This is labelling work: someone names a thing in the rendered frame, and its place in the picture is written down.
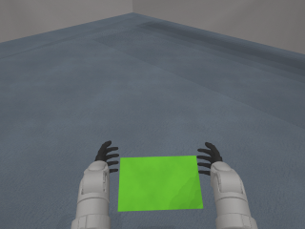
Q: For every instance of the robot left forearm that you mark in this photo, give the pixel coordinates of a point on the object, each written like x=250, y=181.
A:
x=92, y=211

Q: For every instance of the carton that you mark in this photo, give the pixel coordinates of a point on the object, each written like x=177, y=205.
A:
x=151, y=183

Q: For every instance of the left robot hand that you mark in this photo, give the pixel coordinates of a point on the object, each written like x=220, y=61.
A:
x=102, y=155

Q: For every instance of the right robot hand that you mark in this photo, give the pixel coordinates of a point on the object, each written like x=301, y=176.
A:
x=214, y=157

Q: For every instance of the robot right forearm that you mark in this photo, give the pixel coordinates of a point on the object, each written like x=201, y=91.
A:
x=230, y=199

